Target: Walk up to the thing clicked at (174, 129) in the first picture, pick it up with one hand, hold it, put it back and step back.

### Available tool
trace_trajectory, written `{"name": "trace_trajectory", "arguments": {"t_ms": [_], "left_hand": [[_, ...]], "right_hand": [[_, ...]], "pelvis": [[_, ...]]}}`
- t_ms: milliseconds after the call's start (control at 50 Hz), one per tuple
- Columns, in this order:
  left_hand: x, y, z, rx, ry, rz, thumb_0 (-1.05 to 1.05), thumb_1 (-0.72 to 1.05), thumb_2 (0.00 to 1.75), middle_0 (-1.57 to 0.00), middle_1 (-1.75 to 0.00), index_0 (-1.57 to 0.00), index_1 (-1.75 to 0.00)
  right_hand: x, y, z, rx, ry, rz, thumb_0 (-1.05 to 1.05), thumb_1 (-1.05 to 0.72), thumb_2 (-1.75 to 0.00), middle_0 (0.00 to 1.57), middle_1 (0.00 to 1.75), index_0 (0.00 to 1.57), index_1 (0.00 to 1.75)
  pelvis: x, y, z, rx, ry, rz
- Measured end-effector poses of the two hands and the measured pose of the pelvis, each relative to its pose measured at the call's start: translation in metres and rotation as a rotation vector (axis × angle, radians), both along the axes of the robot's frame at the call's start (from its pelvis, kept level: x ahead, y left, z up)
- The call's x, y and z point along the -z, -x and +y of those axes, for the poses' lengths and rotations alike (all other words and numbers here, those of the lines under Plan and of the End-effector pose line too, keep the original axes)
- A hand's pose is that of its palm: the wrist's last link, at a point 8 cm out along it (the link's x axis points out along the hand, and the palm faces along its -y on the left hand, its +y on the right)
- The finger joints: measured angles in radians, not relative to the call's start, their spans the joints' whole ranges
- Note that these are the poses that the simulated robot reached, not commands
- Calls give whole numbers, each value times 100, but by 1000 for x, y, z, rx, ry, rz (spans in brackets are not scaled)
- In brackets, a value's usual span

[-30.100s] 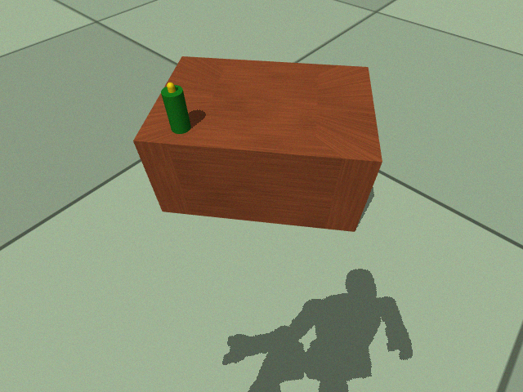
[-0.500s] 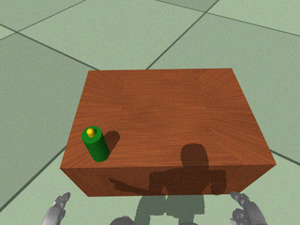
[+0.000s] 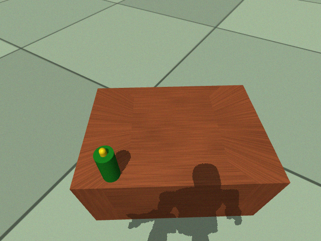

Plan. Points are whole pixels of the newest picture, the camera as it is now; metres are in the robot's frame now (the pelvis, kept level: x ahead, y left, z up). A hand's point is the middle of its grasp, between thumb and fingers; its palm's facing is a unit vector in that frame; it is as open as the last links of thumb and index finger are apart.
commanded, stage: stand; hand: left
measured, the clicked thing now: (107, 162) +0.44 +0.22 -0.22
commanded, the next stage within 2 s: step back in 1.82 s
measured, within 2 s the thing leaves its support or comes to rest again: neither
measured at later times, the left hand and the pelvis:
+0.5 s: hand out of the picture +0.02 +0.24 -0.15, palm faces -0.03 -0.94 -0.34, open 7.3 cm; pelvis -0.01 +0.00 +0.01, yaw +0 degrees
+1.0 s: hand out of the picture +0.08 +0.24 -0.15, palm faces -0.03 -0.94 -0.34, open 7.3 cm; pelvis +0.01 -0.01 +0.01, yaw +0 degrees
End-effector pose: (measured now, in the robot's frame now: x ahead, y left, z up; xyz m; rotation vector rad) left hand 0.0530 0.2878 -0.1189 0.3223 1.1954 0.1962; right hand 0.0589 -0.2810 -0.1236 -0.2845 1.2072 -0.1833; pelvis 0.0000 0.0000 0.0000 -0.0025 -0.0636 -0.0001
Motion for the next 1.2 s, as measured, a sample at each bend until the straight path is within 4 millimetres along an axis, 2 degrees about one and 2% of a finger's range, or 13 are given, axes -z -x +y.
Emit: {"name": "trace_trajectory", "arguments": {"t_ms": [360, 560, 700, 1020, 1200], "left_hand": [[-3, 28, 2, -22, 1, 72, 0, 91, 90, -20, -30, -20, -30], [-3, 33, 0, -29, 2, 110, 0, 91, 90, -20, -30, -20, -30], [-4, 23, -3, -26, 2, 107, 0, 91, 90, -20, -30, -20, -30], [-8, -20, -5, -5, 8, 42, 0, 91, 90, -20, -30, -20, -30], [-9, -30, -3, -1, 5, 34, 0, 91, 90, -20, -30, -20, -30]], "right_hand": [[-5, 22, -11, 31, 7, 42, 1, -90, -90, 20, 30, 20, 30], [-4, 27, -16, 34, 8, 77, 1, -90, -90, 20, 30, 20, 30], [-3, 19, -17, 33, 3, 74, 1, -90, -90, 20, 30, 20, 30], [-10, -7, -21, 28, 19, 38, 1, -90, -90, 20, 30, 20, 30], [-12, -12, -24, 31, 27, 37, 1, -90, -90, 20, 30, 20, 30]], "pelvis": [[-7, 14, -2, -3, 0, -16], [-8, 12, -5, -2, -2, -4], [-9, 5, -7, 0, -3, 0], [-10, -9, -8, 8, -5, 7], [-11, -13, -8, 9, -5, 13]]}}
